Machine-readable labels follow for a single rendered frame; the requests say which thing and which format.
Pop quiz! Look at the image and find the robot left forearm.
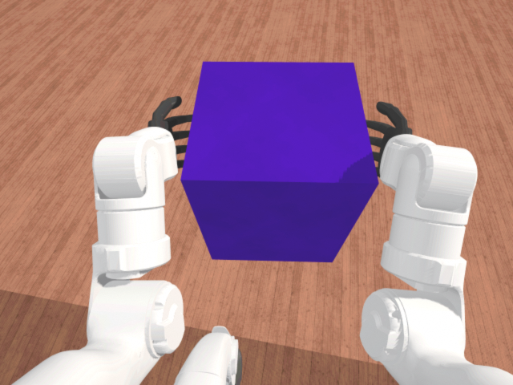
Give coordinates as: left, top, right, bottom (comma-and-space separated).
87, 127, 178, 340

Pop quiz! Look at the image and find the right robot upper arm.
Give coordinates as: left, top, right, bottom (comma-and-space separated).
360, 288, 513, 385

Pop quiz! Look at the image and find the left robot hand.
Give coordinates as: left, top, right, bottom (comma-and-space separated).
148, 96, 192, 168

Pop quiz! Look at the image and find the carton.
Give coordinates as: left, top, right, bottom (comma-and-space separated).
180, 62, 379, 262

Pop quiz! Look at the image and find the robot right forearm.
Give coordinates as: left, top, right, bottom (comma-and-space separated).
380, 134, 478, 350

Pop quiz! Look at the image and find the robot left shin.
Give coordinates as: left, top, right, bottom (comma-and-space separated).
212, 326, 236, 385

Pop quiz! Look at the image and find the left robot thigh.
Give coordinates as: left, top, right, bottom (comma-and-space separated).
174, 333, 238, 385

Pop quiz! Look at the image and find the left robot upper arm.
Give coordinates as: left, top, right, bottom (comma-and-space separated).
11, 280, 185, 385

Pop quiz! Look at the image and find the right robot hand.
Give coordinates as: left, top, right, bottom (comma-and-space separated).
366, 102, 412, 177

